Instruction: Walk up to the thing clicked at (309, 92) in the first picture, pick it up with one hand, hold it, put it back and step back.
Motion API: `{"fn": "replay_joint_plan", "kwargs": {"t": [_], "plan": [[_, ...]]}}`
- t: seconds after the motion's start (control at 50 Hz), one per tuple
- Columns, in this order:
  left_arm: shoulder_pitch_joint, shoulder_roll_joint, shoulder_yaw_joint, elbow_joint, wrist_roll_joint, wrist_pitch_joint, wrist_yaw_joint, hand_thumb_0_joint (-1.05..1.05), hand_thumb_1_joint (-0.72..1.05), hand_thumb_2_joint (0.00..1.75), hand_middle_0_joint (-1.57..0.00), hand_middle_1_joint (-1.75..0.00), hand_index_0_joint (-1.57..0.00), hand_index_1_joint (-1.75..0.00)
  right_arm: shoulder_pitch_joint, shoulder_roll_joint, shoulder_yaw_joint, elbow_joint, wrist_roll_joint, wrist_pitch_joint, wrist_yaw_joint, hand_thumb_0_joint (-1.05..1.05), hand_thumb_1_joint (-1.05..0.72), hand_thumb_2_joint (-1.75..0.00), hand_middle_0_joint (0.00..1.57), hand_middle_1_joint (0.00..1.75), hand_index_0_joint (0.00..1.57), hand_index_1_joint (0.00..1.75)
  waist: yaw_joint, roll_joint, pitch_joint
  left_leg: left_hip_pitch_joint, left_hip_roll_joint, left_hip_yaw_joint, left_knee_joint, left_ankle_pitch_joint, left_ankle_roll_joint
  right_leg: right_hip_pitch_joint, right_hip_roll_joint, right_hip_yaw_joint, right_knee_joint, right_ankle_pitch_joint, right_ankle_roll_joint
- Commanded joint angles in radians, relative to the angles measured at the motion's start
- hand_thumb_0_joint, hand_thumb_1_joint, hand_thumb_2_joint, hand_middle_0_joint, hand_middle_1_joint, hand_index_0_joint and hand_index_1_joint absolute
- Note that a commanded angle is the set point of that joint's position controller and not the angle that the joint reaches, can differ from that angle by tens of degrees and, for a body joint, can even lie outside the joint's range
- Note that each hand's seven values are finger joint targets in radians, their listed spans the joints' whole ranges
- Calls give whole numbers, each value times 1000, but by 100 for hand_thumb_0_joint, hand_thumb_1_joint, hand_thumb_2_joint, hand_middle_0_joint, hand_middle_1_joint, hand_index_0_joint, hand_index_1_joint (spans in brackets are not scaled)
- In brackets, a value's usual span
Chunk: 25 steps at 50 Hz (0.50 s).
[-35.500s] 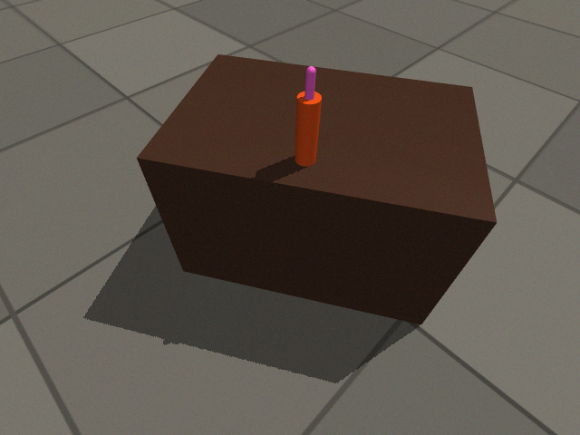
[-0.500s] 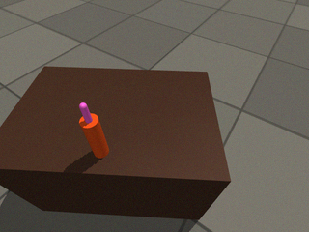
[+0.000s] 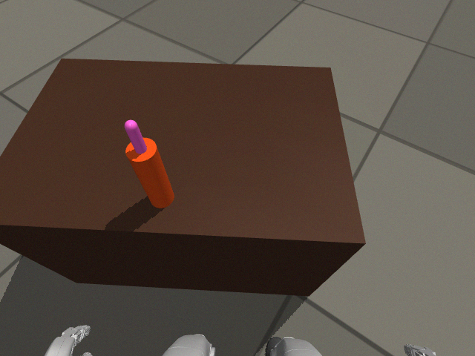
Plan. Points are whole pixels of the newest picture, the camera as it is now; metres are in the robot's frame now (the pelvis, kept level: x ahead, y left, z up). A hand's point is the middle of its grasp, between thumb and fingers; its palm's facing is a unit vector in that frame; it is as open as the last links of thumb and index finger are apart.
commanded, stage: step back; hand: left
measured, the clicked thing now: (148, 166) +0.46 +0.19 -0.04
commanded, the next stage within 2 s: none
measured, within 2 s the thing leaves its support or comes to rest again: neither
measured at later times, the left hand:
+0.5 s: hand out of the picture +0.02 +0.31 -0.17, palm faces -0.10 -0.92 -0.39, open 7.4 cm
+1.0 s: hand out of the picture -0.09 +0.33 -0.16, palm faces -0.03 -0.93 -0.36, open 7.4 cm
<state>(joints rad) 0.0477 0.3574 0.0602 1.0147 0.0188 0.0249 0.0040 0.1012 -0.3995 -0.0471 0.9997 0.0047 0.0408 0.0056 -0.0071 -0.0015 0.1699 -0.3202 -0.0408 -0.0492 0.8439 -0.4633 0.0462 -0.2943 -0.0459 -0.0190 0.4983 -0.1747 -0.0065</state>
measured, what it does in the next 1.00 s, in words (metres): walks backwards: right foot, then left foot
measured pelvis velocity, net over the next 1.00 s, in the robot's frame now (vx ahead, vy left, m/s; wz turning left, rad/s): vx -0.22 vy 0.06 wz -0.03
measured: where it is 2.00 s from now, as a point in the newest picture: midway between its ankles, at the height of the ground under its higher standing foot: outside the picture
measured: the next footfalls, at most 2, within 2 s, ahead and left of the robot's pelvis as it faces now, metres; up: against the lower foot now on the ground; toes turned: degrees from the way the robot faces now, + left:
right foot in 0.50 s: -0.10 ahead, -0.08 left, +0.00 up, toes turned -1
left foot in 0.84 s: -0.15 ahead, +0.17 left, +0.00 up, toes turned -3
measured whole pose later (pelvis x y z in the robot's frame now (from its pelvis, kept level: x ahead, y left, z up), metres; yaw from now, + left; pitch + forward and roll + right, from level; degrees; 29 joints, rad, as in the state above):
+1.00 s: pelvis -0.22 +0.06 -0.01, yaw -2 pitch -2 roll -1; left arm 0.13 0.40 0.08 0.80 0.01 0.08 0.02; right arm 0.14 -0.35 -0.03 0.87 -0.03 0.02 -0.01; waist 0.00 -0.05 0.18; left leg -0.29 0.00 -0.02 0.59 -0.27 0.03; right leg -0.48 0.12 0.16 1.20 -0.51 -0.01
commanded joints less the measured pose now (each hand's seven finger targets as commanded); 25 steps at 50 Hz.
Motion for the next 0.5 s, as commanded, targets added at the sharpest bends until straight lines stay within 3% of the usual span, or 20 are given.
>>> {"fn": "replay_joint_plan", "kwargs": {"t": [0.0, 0.02, 0.06, 0.08, 0.1, 0.12, 0.14, 0.16, 0.18, 0.26, 0.3, 0.32, 0.36, 0.42, 0.46, 0.48], "plan": [[-94, 276, 55, -154, 18, -8, 22, 0, 90, 90, -20, -30, -20, -30, 151, -174, -57, -70, -1, 5, -4, 0, -90, -90, 20, 30, 20, 30, -23, -192, -240, 20, 40, -15, -18, -10, -3, 84, -263, 198, -21, 398, -208], [-94, 278, 54, -164, 13, -1, 21, 0, 90, 90, -20, -30, -20, -30, 168, -176, -61, -64, -9, 3, -4, 0, -90, -90, 20, 30, 20, 30, -24, -174, -247, 47, 36, 6, -123, 42, -9, 86, -249, 189, 22, 371, -194], [-87, 263, 46, -178, -6, 20, 15, 0, 90, 90, -20, -30, -20, -30, 178, -175, -73, -62, -28, -11, -5, 0, -90, -90, 20, 30, 20, 30, -39, -108, -220, 118, 24, 38, -373, 268, -19, 26, -168, 144, 137, 221, -127], [-51, 216, 36, -186, -17, 28, 17, 0, 90, 90, -20, -30, -20, -30, 149, -235, -85, -83, -52, -19, -7, 0, -90, -90, 20, 30, 20, 30, -21, 66, -202, 116, 160, -178, -481, 445, 10, -61, -35, 106, 270, 11, -69], [-24, 171, 31, -193, -20, 33, 22, 0, 90, 90, -20, -30, -20, -30, 78, -327, -97, -117, -55, -29, -6, 0, -90, -90, 20, 30, 20, 30, 10, 237, -191, 142, 336, -403, -519, 667, 84, -192, 148, 85, 424, -421, -28], [-52, 215, 48, -182, -7, 35, 36, 0, 90, 90, -20, -30, -20, -30, 68, -390, -108, -134, -42, -32, -5, 0, -90, -90, 20, 30, 20, 30, -44, 271, -207, 42, 410, -505, -530, 677, 186, -144, 163, 222, 576, -516, -17], [-72, 238, 56, -170, -3, 36, 39, 0, 90, 90, -20, -30, -20, -30, 36, -333, -98, -142, -40, -35, -12, 0, -90, -90, 20, 30, 20, 30, -34, 168, -184, 29, 385, -432, -505, 677, 193, -147, 152, 249, 674, -468, -21], [-31, 232, 53, -155, -14, 36, 39, 0, 90, 90, -20, -30, -20, -30, -16, -286, -80, -150, -38, -37, -20, 0, -90, -90, 20, 30, 20, 30, 8, 129, -186, 96, 329, -301, -449, 724, 185, -199, 157, 259, 744, -397, -23], [14, 225, 51, -145, -25, 35, 37, 0, 90, 90, -20, -30, -20, -30, -43, -252, -71, -159, -48, -38, -26, 0, -90, -90, 20, 30, 20, 30, 39, 115, -187, 144, 266, -210, -409, 741, 152, -238, 158, 257, 754, -337, -19], [47, 219, 52, -179, -8, 21, 28, 0, 90, 90, -20, -30, -20, -30, 55, -218, -70, -166, -35, -39, -41, 0, -90, -90, 20, 30, 20, 30, 4, 117, -251, 366, 296, -217, -346, 835, 197, -265, 133, 194, 678, -355, 30], [5, 216, 54, -203, -6, 18, 24, 0, 90, 90, -20, -30, -20, -30, 100, -224, -73, -165, -31, -38, -46, 0, -90, -90, 20, 30, 20, 30, -37, 110, -224, 365, 310, -220, -344, 845, 214, -245, 121, 178, 572, -372, 41], [4, 213, 55, -211, -7, 16, 23, 0, 90, 90, -20, -30, -20, -30, 105, -228, -74, -165, -30, -37, -47, 0, -90, -90, 20, 30, 20, 30, -43, 112, -218, 374, 312, -218, -340, 846, 217, -236, 114, 167, 510, -372, 42], [35, 200, 54, -213, -8, 11, 19, 0, 90, 90, -20, -30, -20, -30, 96, -236, -71, -178, -30, -34, -45, 0, -90, -90, 20, 30, 20, 30, -41, 137, -232, 358, 307, -201, -334, 837, 204, -174, 98, 129, 398, -353, 34], [107, 195, 59, -194, -4, 2, 11, 0, 90, 90, -20, -30, -20, -30, 58, -248, -70, -198, -25, -27, -39, 0, -90, -90, 20, 30, 20, 30, -20, 158, -275, 283, 285, -174, -319, 714, 170, -25, 78, 62, 187, -280, 8], [188, 184, 63, -167, 3, -5, 9, 0, 90, 90, -20, -30, -20, -30, 26, -251, -67, -205, -14, -19, -34, 0, -90, -90, 20, 30, 20, 30, 23, 134, -294, 217, 265, -149, -272, 655, 129, 104, 76, 30, -39, -89, -19], [213, 204, 66, -162, 11, -11, 12, 0, 90, 90, -20, -30, -20, -30, 5, -229, -61, -207, -7, -18, -32, 0, -90, -90, 20, 30, 20, 30, 35, 97, -302, 130, 242, -131, -247, 562, 85, 172, 29, 92, -71, 20, -38]]}}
